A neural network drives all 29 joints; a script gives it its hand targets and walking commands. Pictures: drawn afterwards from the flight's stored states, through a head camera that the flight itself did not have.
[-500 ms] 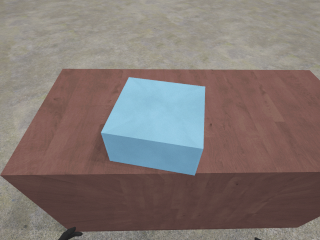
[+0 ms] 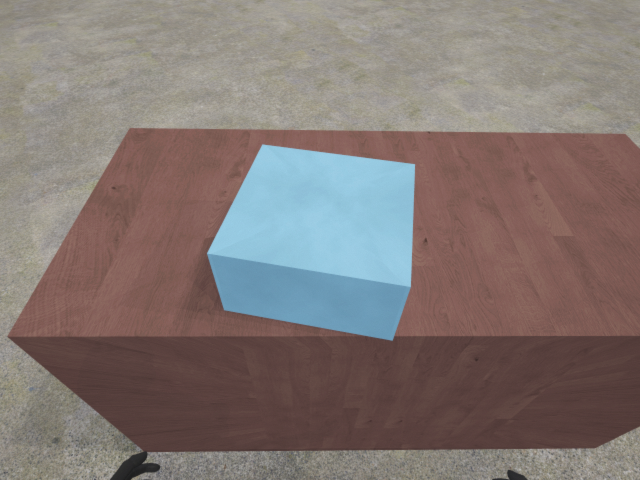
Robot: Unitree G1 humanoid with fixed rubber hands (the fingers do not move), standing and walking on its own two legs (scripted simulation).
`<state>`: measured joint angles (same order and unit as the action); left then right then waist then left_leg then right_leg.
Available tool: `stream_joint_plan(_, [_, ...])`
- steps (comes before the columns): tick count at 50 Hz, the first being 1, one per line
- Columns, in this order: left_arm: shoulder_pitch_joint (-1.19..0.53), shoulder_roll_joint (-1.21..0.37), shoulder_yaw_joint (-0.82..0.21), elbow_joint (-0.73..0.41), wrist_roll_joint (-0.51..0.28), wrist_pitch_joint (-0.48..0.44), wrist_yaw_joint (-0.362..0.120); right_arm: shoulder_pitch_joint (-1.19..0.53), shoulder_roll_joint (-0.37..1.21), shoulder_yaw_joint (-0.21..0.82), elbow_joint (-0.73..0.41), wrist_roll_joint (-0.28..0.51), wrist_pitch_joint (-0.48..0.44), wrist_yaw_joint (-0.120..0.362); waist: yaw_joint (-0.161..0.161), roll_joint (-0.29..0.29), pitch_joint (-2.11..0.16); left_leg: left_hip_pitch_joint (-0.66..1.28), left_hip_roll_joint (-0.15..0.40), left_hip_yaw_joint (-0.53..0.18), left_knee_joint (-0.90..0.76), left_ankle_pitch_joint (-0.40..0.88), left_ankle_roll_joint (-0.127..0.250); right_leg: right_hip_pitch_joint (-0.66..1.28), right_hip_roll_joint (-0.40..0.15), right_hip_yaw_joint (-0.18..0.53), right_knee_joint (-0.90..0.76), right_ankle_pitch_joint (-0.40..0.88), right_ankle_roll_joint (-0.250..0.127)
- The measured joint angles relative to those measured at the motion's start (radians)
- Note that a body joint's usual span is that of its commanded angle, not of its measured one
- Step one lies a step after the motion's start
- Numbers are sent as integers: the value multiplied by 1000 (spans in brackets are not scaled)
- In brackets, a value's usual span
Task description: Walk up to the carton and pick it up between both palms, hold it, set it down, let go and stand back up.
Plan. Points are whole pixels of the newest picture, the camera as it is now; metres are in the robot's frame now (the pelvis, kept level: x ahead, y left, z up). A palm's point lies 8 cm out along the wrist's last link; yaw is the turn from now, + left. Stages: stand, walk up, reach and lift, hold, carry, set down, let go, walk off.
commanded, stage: reach and lift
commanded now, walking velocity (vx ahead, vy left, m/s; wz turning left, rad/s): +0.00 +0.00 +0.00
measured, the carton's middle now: (322, 235) +0.51 +0.02 -0.01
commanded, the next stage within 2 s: none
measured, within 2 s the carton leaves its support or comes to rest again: neither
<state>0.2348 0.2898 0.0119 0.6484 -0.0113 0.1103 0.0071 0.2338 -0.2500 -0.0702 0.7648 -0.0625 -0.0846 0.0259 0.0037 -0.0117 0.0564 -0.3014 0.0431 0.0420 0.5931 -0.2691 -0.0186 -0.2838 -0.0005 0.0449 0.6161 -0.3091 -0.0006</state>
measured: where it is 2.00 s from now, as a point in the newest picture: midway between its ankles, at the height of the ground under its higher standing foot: outside the picture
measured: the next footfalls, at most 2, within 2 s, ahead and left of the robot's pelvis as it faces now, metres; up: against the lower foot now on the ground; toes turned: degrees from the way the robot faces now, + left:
none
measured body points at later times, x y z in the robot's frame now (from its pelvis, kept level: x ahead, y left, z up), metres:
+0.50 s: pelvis +0.02 +0.01 +0.02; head +0.02 +0.03 +0.47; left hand +0.19 +0.28 -0.05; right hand +0.18 -0.22 -0.04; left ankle +0.03 +0.13 -0.73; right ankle +0.02 -0.13 -0.73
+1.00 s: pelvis +0.03 +0.01 +0.02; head +0.02 +0.03 +0.47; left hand +0.22 +0.29 +0.01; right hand +0.23 -0.20 +0.01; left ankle +0.03 +0.13 -0.73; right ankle +0.02 -0.13 -0.73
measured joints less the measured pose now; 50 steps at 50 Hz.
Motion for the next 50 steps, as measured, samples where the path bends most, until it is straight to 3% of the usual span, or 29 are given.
stream_joint_plan(4, [-119, 0, 10, -69, 2, 109, 24, -129, 23, -45, 42, -13, -81, 21, 1, -7, 68, -22, -1, -3, 70, -21, -3, -22, -2, -1, 73, -27, 8])
stream_joint_plan(10, [-103, -46, 43, -228, 22, 122, -9, -104, 56, 21, -14, 57, -136, -9, -20, -34, 68, 104, -9, -10, -61, 24, -6, 107, -10, -11, -56, 13, 15])
stream_joint_plan(14, [-42, -47, 48, -219, 26, 118, -23, -24, 45, 42, -32, 65, -123, -28, -26, -43, 15, 198, -11, -3, -154, 47, -5, 198, -13, -8, -149, 39, 18])
stream_joint_plan(19, [-12, -10, 51, -216, -8, 120, -25, 48, 54, 14, -158, 56, -72, -43, 5, -48, 23, 261, -11, 21, -210, 60, 0, 249, -12, 14, -198, 56, 19])
stream_joint_plan(25, [9, 20, 57, -290, -39, 65, -21, 63, 97, 15, -298, 88, -33, -36, 28, -39, 55, 264, -14, 29, -250, 85, 5, 256, -16, 22, -250, 90, 24])
stream_joint_plan(39, [71, 55, 8, -326, -174, -132, -78, 104, 113, 1, -414, 135, -64, -79, 36, 6, 16, 260, -17, 36, -243, 65, 15, 274, -21, 27, -296, 100, 37])
stream_joint_plan(50, [50, 115, 11, -415, -240, -160, -111, 108, 125, 42, -575, 224, -11, -138, 62, -14, 18, 244, -11, 12, -227, 62, 7, 273, -14, 3, -293, 95, 29])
